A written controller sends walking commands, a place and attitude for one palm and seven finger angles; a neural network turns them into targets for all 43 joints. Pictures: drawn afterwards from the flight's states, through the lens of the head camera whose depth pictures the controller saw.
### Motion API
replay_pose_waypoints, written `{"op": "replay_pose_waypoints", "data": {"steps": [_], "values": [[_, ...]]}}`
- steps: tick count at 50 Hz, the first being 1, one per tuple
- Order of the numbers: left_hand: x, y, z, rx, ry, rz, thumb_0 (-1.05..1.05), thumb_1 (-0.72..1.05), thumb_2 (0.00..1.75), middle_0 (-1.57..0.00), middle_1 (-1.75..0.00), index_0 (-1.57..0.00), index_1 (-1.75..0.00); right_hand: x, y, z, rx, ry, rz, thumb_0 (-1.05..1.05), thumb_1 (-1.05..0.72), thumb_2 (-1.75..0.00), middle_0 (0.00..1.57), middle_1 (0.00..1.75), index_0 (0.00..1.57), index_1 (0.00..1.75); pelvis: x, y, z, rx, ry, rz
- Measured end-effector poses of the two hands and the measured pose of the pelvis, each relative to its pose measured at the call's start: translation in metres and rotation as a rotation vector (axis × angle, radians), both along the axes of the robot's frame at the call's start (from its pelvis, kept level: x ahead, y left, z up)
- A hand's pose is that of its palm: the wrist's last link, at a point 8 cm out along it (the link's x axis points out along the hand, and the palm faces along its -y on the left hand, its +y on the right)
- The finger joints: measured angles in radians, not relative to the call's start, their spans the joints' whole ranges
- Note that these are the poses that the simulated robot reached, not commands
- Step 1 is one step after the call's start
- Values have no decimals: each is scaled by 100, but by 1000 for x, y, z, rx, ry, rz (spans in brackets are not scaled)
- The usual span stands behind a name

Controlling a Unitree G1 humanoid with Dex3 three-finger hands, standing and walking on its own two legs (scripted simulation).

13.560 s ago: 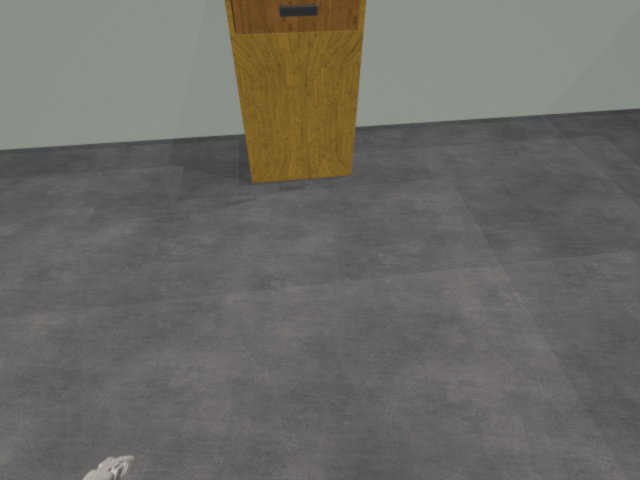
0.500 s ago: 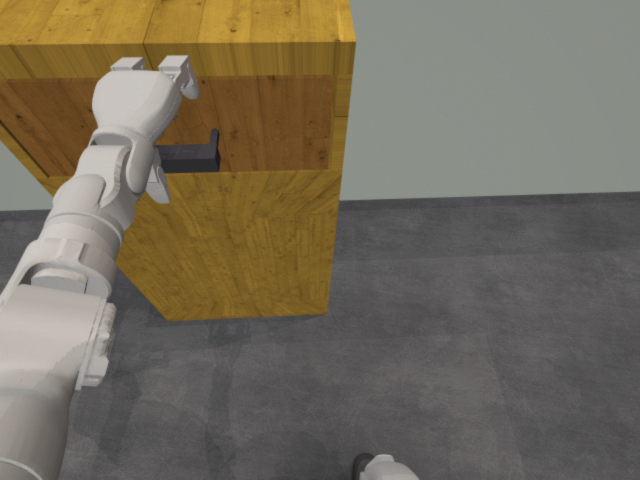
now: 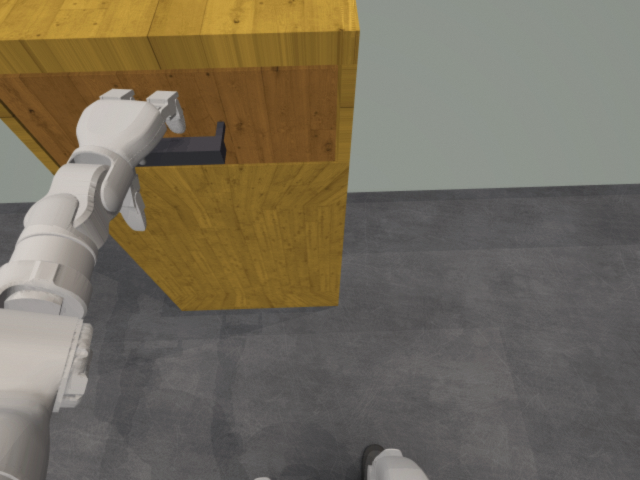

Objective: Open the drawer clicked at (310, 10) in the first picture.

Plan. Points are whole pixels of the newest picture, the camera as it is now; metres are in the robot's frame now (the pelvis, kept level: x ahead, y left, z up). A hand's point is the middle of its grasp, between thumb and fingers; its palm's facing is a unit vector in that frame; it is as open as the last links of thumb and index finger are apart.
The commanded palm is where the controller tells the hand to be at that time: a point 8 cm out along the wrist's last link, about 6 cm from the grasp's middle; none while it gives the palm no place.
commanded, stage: move the hooked fingers above the handle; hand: left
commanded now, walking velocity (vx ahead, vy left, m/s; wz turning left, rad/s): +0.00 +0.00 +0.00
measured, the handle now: (179, 140) +0.57 +0.20 +0.04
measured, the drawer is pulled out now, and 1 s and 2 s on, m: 0.00 0.00 0.00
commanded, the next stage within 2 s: lower the fingers behind the handle in 1.70 s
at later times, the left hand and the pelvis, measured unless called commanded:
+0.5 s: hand (155, 150) +0.50 +0.20 +0.09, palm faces -0.10 +0.02 -0.99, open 13.8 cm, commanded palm +0.49 +0.22 +0.15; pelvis +0.01 +0.00 +0.00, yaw -2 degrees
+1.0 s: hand (175, 139) +0.52 +0.18 +0.09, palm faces -0.07 -0.05 -1.00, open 13.9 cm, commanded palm +0.50 +0.21 +0.16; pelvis +0.02 +0.00 +0.00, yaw -1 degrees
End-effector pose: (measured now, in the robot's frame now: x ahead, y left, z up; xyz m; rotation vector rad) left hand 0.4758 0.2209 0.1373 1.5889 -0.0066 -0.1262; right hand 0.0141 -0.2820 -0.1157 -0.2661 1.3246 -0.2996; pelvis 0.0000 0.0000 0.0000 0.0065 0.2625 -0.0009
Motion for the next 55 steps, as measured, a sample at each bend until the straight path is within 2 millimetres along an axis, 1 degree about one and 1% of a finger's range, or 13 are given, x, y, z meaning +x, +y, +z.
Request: {"op": "replay_pose_waypoints", "data": {"steps": [3, 7, 11, 16, 23, 28, 31, 35, 39, 42, 48, 51, 55], "values": [[6, -7, 6, -40, -81, -17, 0, -49, 30, -32, -121, -32, -120, -4, -9, 4, -22, 28, 3, 1, -90, -90, 20, 30, 21, 30, 3, 0, -1, -5, 9, 11], [25, -9, 17, -43, -158, 50, 0, -49, 30, -33, -122, -32, -120, -3, -12, 6, -25, 22, -14, 1, -90, -90, 20, 30, 20, 30, 7, 1, -2, -8, 23, 8], [29, -14, 24, -29, -149, 102, 0, -49, 30, -40, -127, -39, -128, 1, -5, 0, 17, 12, -23, 1, -90, -90, 20, 30, 20, 30, 11, 3, 0, -8, 20, -2], [28, -19, 30, -1, -77, 157, 0, -49, 30, -38, -125, -38, -127, 12, 12, -6, 77, -43, -51, 1, -90, -90, 20, 30, 20, 30, 11, 3, 3, -2, -5, -23], [17, -18, 14, 11, 30, 113, 0, -49, 30, -33, -122, -33, -122, 25, 24, -6, 99, -107, -46, 1, -90, -90, 20, 30, 21, 30, 9, 1, 5, 4, -24, -34], [5, -18, 6, -16, -13, 26, 0, -49, 30, -32, -121, -32, -121, 27, 19, -6, 79, -92, -15, 1, -90, -90, 20, 30, 21, 30, 9, 0, 4, 3, -23, -24], [5, -13, 9, -22, -76, 29, 0, -49, 30, -32, -121, -32, -120, 28, 13, -6, 64, -76, 2, 1, -90, -90, 20, 30, 21, 30, 8, -1, 3, 2, -16, -14], [11, 0, 20, 0, -143, 97, 0, -49, 30, -32, -121, -32, -120, 28, 6, -5, 51, -59, 8, 1, -90, -90, 20, 30, 21, 30, 9, -1, 2, 0, -4, -5], [19, 7, 27, 23, -109, 179, 0, -49, 30, -32, -121, -32, -120, 26, 3, -4, 51, -45, -4, 1, -90, -90, 20, 30, 20, 30, 12, 1, 4, -3, -3, -3], [24, 0, 23, 24, -39, 185, 0, -49, 30, -32, -120, -32, -120, 25, 2, -2, 49, -40, -17, 1, -90, -90, 20, 30, 20, 30, 15, 2, 5, -5, -7, -4], [29, -37, 10, -50, 22, 23, 0, -49, 30, -32, -120, -32, -120, 25, 5, 2, 34, -46, -37, 1, -90, -90, 20, 30, 20, 30, 21, 4, 6, -6, -14, -16], [27, -35, 7, -75, -28, 7, 0, -49, 30, -33, -121, -32, -120, 27, 9, 0, 38, -55, -39, 1, -90, -90, 20, 30, 20, 30, 23, 4, 5, -5, -11, -26], [24, -15, 11, -34, -112, 62, 0, -49, 30, -34, -121, -32, -120, 31, 16, -6, 73, -56, -29, 1, -90, -90, 20, 30, 20, 30, 23, 4, 3, -3, -2, -30]]}}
